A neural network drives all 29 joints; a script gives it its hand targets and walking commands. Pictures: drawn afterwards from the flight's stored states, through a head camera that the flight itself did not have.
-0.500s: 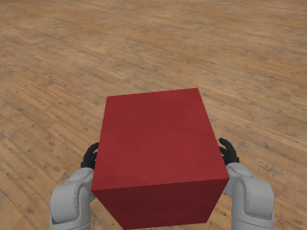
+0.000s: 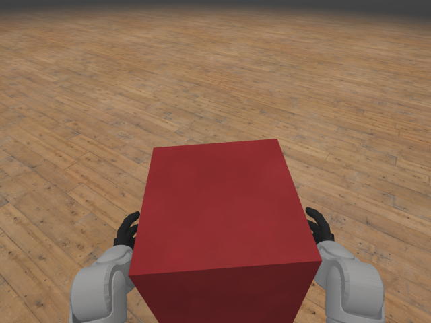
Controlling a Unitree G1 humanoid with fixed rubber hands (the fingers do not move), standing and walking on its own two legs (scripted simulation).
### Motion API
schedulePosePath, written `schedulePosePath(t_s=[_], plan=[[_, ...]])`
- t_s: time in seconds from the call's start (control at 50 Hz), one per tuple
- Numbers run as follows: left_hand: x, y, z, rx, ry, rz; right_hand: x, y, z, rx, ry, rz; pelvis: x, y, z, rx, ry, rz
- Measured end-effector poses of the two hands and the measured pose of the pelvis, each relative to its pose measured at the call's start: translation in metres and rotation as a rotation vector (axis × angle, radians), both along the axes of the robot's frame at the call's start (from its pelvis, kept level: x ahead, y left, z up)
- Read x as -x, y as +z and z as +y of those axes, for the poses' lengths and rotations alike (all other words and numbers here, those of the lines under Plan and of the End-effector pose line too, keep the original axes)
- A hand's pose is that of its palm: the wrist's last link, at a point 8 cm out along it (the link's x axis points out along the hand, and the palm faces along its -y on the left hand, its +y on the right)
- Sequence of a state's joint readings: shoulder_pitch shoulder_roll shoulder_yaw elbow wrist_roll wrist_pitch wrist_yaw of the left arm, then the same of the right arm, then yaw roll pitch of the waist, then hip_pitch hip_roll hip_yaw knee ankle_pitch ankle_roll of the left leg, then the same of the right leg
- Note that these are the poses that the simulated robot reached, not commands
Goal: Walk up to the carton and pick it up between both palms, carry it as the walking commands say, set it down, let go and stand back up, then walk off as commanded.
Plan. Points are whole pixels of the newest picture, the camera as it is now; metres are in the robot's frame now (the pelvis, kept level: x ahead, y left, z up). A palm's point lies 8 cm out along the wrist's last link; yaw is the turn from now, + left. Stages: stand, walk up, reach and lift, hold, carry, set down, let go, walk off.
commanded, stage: carry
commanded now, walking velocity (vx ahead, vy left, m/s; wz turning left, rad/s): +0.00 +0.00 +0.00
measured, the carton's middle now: (222, 241) +0.29 +0.00 +0.04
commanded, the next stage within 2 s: none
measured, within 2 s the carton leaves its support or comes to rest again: neither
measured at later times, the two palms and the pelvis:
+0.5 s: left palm (123, 259) +0.23 +0.16 +0.08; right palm (320, 254) +0.23 -0.16 +0.09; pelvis -0.01 +0.00 +0.00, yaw +0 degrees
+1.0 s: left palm (123, 259) +0.23 +0.17 +0.08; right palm (318, 254) +0.24 -0.16 +0.09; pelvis -0.01 +0.00 +0.00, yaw +0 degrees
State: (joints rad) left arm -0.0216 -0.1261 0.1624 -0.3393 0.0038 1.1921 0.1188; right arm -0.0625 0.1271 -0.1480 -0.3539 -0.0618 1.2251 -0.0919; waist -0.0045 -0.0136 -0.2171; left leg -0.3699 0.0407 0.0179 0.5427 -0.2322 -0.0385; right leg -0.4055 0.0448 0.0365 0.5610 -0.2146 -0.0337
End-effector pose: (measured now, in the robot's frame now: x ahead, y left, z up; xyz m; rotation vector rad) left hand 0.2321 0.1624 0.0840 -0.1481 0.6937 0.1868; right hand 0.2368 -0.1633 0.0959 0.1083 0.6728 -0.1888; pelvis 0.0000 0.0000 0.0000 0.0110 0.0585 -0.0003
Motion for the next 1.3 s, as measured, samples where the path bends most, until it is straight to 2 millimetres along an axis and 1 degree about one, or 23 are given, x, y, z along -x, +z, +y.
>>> schedulePosePath(t_s=[0.1,0.2,0.46,1.06,1.3], plan=[[0.007,0.001,0.0,-0.003,-0.001,-0.003,0.007,0.001,0.0,-0.002,0.0,-0.004,0.006,0.0,0.0,-0.001,0.0,-0.008],[0.01,0.001,-0.001,-0.004,0.0,0.0,0.01,0.0,-0.001,-0.003,0.001,-0.001,0.008,0.0,0.0,-0.001,0.0,-0.011],[0.007,0.001,0.002,-0.014,0.006,0.001,0.005,-0.003,0.002,-0.007,0.012,-0.001,0.006,0.0,0.0,0.001,0.0,-0.008],[0.004,-0.004,0.003,-0.02,0.008,-0.003,0.001,-0.009,0.003,-0.009,0.02,-0.004,0.006,0.0,0.001,0.001,-0.001,-0.009],[0.0,-0.016,0.004,-0.025,0.007,0.033,-0.004,-0.023,0.004,-0.011,0.023,0.031,0.005,0.0,0.001,0.002,-0.001,-0.007]])
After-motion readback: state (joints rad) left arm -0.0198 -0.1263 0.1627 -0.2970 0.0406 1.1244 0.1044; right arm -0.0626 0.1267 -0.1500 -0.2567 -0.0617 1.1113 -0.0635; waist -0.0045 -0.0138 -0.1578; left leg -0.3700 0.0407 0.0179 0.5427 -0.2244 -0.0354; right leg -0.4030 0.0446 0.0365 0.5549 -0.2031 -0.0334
